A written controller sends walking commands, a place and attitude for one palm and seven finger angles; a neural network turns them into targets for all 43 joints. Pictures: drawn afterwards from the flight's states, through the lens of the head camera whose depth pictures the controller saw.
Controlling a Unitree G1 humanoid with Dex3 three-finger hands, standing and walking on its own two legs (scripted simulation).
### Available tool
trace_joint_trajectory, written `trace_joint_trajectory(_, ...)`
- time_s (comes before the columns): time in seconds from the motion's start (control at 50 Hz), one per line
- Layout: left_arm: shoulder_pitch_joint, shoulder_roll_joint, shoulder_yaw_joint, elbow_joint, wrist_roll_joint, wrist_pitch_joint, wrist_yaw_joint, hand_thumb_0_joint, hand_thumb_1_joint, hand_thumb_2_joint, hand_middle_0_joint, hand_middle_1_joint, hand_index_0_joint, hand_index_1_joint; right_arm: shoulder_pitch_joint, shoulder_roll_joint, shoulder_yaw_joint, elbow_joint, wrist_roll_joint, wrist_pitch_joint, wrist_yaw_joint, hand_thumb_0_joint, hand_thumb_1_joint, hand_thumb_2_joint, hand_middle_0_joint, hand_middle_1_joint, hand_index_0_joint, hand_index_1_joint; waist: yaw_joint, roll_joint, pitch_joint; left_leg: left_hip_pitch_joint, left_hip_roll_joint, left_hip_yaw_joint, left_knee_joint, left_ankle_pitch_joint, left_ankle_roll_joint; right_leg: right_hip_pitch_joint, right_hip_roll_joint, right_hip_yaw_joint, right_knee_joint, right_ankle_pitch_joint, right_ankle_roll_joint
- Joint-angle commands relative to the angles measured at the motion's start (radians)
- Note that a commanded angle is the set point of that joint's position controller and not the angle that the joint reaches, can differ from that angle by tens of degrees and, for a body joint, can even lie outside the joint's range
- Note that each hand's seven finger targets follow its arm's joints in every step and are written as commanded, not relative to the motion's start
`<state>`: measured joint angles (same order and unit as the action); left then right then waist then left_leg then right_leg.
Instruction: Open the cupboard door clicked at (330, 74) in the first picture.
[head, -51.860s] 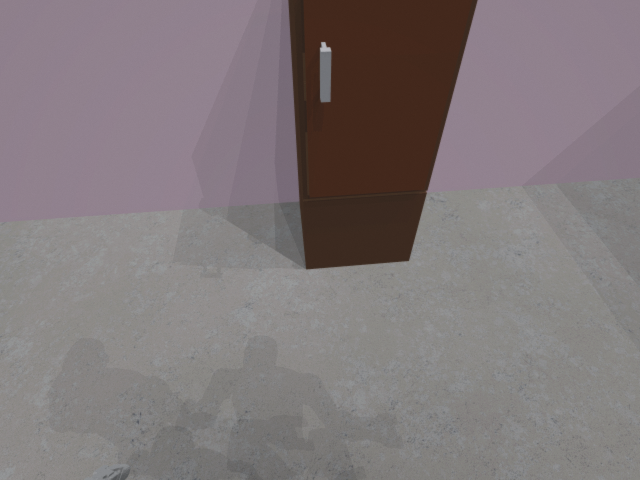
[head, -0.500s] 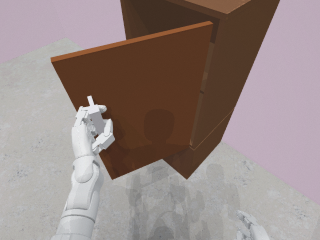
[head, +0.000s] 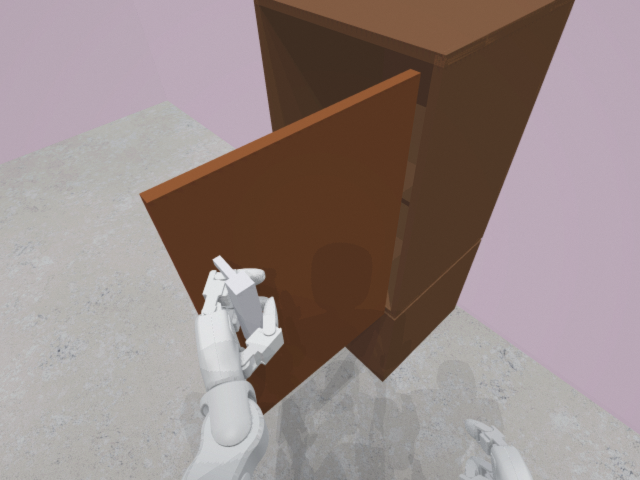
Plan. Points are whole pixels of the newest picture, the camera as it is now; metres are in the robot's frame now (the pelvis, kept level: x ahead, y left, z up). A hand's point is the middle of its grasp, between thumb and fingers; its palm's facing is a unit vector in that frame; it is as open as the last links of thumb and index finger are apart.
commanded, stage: open thumb and fingers to let go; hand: left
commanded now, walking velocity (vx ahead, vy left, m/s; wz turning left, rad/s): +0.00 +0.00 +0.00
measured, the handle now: (239, 301) +0.31 +0.12 +0.08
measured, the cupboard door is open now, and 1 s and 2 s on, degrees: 88 87 90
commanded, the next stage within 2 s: slide the hand sideways off the handle in 0.90 s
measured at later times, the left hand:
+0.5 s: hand (265, 330) +0.27 +0.08 +0.09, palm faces +0.37 -0.93 -0.01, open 10.6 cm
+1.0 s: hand (266, 329) +0.27 +0.08 +0.09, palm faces +0.32 -0.95 -0.01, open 15.0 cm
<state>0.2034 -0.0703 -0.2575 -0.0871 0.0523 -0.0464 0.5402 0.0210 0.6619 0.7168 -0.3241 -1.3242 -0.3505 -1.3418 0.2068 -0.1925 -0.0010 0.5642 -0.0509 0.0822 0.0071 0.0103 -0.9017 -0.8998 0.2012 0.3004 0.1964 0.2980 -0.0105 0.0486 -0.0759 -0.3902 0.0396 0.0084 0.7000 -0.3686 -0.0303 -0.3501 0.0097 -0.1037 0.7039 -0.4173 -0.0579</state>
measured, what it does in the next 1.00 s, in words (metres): stands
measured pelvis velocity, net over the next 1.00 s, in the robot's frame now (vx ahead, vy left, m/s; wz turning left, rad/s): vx -0.03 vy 0.02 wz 0.01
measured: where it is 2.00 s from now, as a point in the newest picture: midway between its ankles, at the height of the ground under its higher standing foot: outside the picture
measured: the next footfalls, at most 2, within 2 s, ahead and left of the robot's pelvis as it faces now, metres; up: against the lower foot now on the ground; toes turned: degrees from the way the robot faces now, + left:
none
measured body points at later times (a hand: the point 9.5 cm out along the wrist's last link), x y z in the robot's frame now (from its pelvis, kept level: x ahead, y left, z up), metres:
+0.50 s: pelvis -0.02 +0.00 +0.00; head -0.02 -0.02 +0.45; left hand +0.24 +0.13 +0.09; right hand +0.17 -0.21 -0.10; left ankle -0.01 +0.14 -0.72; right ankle -0.03 -0.07 -0.72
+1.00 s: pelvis -0.03 +0.02 +0.00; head -0.03 +0.00 +0.44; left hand +0.25 +0.13 +0.09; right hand +0.16 -0.19 -0.10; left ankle -0.01 +0.14 -0.72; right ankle -0.03 -0.07 -0.72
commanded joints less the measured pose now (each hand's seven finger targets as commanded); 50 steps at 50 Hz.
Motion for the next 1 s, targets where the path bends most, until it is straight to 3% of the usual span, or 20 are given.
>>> trace_joint_trajectory(0.0,-0.060,-0.140,-0.040,-0.278,0.015,-0.048,0.012,0.000,0.900,0.900,-0.400,-1.350,-0.400,-1.350,-0.154,-0.068,-0.012,-0.180,0.004,-0.071,0.004,0.000,-0.900,-0.900,0.200,0.300,0.200,0.300,0.022,-0.127,-0.151,0.073,-0.051,-0.003,-0.010,0.269,0.045,0.083,-0.050,0.080,-0.128,0.497,0.051)
trace_joint_trajectory(0.06,-0.253,-0.073,0.033,-0.229,0.018,-0.046,0.051,0.000,0.900,0.900,-0.400,-1.350,-0.400,-1.350,-0.171,-0.071,-0.007,-0.151,-0.004,-0.071,-0.012,0.000,-0.900,-0.900,0.200,0.300,0.200,0.300,0.005,-0.144,-0.110,0.057,-0.059,-0.008,0.001,0.219,0.046,0.029,-0.057,0.101,-0.157,0.387,0.055)
trace_joint_trajectory(0.12,-0.224,-0.103,0.020,-0.183,0.028,-0.046,0.055,0.000,0.690,0.810,-0.385,-1.327,-0.385,-1.327,-0.170,-0.064,-0.008,-0.147,-0.005,-0.075,-0.015,0.000,-0.900,-0.900,0.200,0.300,0.200,0.300,0.023,-0.150,-0.136,0.062,-0.061,-0.010,0.000,0.223,0.045,0.039,-0.060,0.104,-0.157,0.379,0.054)
trace_joint_trajectory(0.16,-0.230,-0.135,-0.010,-0.186,0.025,-0.048,0.046,0.000,0.550,0.750,-0.375,-1.313,-0.375,-1.313,-0.167,-0.063,-0.010,-0.150,-0.003,-0.077,-0.013,0.000,-0.900,-0.900,0.200,0.300,0.200,0.300,0.018,-0.141,-0.154,0.070,-0.059,-0.009,-0.003,0.238,0.046,0.045,-0.058,0.097,-0.141,0.418,0.055)
trace_joint_trajectory(0.22,-0.239,-0.127,-0.008,-0.177,0.021,-0.057,0.032,0.000,0.340,0.660,-0.360,-1.290,-0.360,-1.290,-0.157,-0.067,-0.013,-0.146,-0.002,-0.078,-0.013,0.000,-0.900,-0.900,0.200,0.300,0.200,0.300,0.016,-0.165,-0.156,0.070,-0.057,-0.012,-0.007,0.245,0.046,0.054,-0.058,0.094,-0.140,0.436,0.057)
trace_joint_trajectory(0.24,-0.254,-0.135,-0.020,-0.192,0.025,-0.062,0.031,0.000,0.270,0.630,-0.355,-1.283,-0.355,-1.283,-0.159,-0.068,-0.015,-0.150,-0.002,-0.079,-0.011,0.000,-0.900,-0.900,0.200,0.300,0.200,0.300,0.010,-0.137,-0.167,0.077,-0.056,-0.009,-0.007,0.247,0.047,0.047,-0.057,0.092,-0.132,0.435,0.055)
trace_joint_trajectory(0.28,-0.286,-0.143,-0.036,-0.182,0.031,-0.065,0.029,0.000,0.130,0.570,-0.345,-1.268,-0.345,-1.268,-0.151,-0.069,-0.014,-0.148,-0.002,-0.082,-0.009,0.000,-0.900,-0.900,0.200,0.300,0.200,0.300,0.000,-0.144,-0.164,0.077,-0.054,-0.013,-0.005,0.240,0.048,0.029,-0.053,0.085,-0.125,0.416,0.055)
trace_joint_trajectory(0.36,-0.287,-0.135,-0.026,-0.163,0.027,-0.067,0.024,0.000,-0.150,0.450,-0.325,-1.237,-0.325,-1.237,-0.158,-0.070,-0.014,-0.150,0.000,-0.083,-0.010,0.000,-0.900,-0.900,0.200,0.300,0.200,0.300,0.004,-0.155,-0.152,0.070,-0.054,-0.015,-0.007,0.219,0.048,0.021,-0.053,0.087,-0.138,0.365,0.053)
trace_joint_trajectory(0.46,-0.303,-0.145,-0.035,-0.160,0.035,-0.058,0.032,0.000,-0.500,0.300,-0.300,-1.200,-0.300,-1.200,-0.164,-0.068,-0.013,-0.156,0.001,-0.077,-0.008,0.000,-0.900,-0.900,0.200,0.300,0.200,0.300,0.010,-0.125,-0.158,0.075,-0.053,-0.014,-0.012,0.223,0.048,0.014,-0.045,0.075,-0.130,0.330,0.041)
trace_joint_trajectory(0.5,-0.314,-0.158,-0.046,-0.157,0.039,-0.057,0.039,0.000,-0.500,0.300,-0.300,-1.200,-0.300,-1.200,-0.164,-0.068,-0.014,-0.155,0.000,-0.080,-0.006,0.000,-0.900,-0.900,0.200,0.300,0.200,0.300,0.009,-0.111,-0.153,0.076,-0.050,-0.014,-0.010,0.217,0.048,-0.003,-0.039,0.066,-0.125,0.300,0.036)
trace_joint_trajectory(0.54,-0.309,-0.158,-0.043,-0.143,0.035,-0.053,0.038,0.000,-0.500,0.300,-0.283,-1.100,-0.283,-1.100,-0.170,-0.070,-0.014,-0.155,0.001,-0.080,-0.005,0.000,-0.900,-0.900,0.200,0.300,0.200,0.300,0.011,-0.128,-0.146,0.070,-0.048,-0.017,-0.014,0.206,0.048,-0.007,-0.037,0.064,-0.129,0.270,0.034)
trace_joint_trajectory(0.58,-0.348,-0.169,-0.055,-0.154,0.037,-0.054,0.045,0.000,-0.500,0.300,-0.267,-1.000,-0.267,-1.000,-0.173,-0.069,-0.014,-0.155,0.002,-0.081,-0.004,0.000,-0.900,-0.900,0.200,0.300,0.200,0.300,0.010,-0.106,-0.151,0.073,-0.048,-0.016,-0.012,0.200,0.048,-0.018,-0.035,0.063,-0.127,0.245,0.031)
trace_joint_trajectory(0.62,-0.326,-0.146,-0.031,-0.134,0.037,-0.049,0.048,0.000,-0.500,0.300,-0.250,-0.900,-0.250,-0.900,-0.171,-0.070,-0.014,-0.151,0.002,-0.080,-0.005,0.000,-0.900,-0.900,0.200,0.300,0.200,0.300,0.020,-0.125,-0.154,0.066,-0.047,-0.020,-0.016,0.201,0.046,-0.006,-0.031,0.059,-0.129,0.237,0.028)
trace_joint_trajectory(0.66,-0.390,-0.148,-0.031,-0.135,0.036,-0.048,0.055,0.000,-0.500,0.300,-0.233,-0.800,-0.233,-0.800,-0.179,-0.071,-0.012,-0.146,0.003,-0.076,-0.008,0.000,-0.900,-0.900,0.200,0.300,0.200,0.300,0.009,-0.124,-0.148,0.068,-0.046,-0.020,-0.017,0.189,0.047,-0.022,-0.033,0.061,-0.132,0.212,0.029)
trace_joint_trajectory(0.72,-0.371,-0.148,-0.023,-0.104,0.035,-0.040,0.060,0.000,-0.500,0.300,-0.208,-0.650,-0.208,-0.650,-0.182,-0.071,-0.012,-0.143,0.001,-0.076,-0.007,0.000,-0.900,-0.900,0.200,0.300,0.200,0.300,0.022,-0.129,-0.148,0.063,-0.047,-0.022,-0.019,0.185,0.046,-0.018,-0.029,0.057,-0.135,0.195,0.024)
trace_joint_trajectory(0.86,-0.388,-0.178,-0.037,-0.099,0.035,-0.029,0.071,0.000,-0.500,0.300,-0.150,-0.300,-0.150,-0.300,-0.192,-0.065,-0.012,-0.142,0.001,-0.073,0.000,0.000,-0.900,-0.900,0.200,0.300,0.200,0.300,0.024,-0.105,-0.158,0.070,-0.042,-0.019,-0.017,0.191,0.042,-0.028,-0.023,0.044,-0.119,0.193,0.019)
trace_joint_trajectory(0.92,-0.395,-0.185,-0.041,-0.093,0.036,-0.023,0.073,0.000,-0.500,0.300,-0.150,-0.300,-0.150,-0.300,-0.189,-0.065,-0.011,-0.139,0.002,-0.075,0.003,0.000,-0.900,-0.900,0.200,0.300,0.200,0.300,0.024,-0.129,-0.148,0.064,-0.039,-0.026,-0.020,0.186,0.041,-0.031,-0.020,0.038,-0.118,0.177,0.017)
trace_joint_trajectory(0.98,-0.412,-0.201,-0.053,-0.098,0.036,-0.021,0.074,0.000,-0.500,0.300,-0.150,-0.300,-0.150,-0.300,-0.193,-0.065,-0.012,-0.140,0.001,-0.074,0.006,0.000,-0.900,-0.900,0.200,0.300,0.200,0.300,0.021,-0.109,-0.150,0.064,-0.039,-0.026,-0.018,0.178,0.041,-0.045,-0.018,0.035,-0.109,0.166,0.016)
